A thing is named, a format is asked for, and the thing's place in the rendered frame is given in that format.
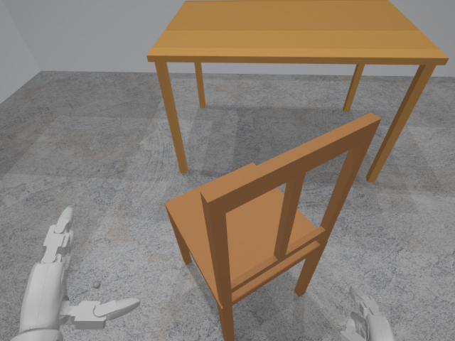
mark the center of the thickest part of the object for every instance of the table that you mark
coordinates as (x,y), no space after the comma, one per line
(362,32)

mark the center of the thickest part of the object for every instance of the chair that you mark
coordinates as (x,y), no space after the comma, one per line
(243,232)

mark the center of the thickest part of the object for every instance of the robot left hand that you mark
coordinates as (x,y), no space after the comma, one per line
(43,305)

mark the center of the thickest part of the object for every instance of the robot right hand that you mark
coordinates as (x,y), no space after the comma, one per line
(374,328)

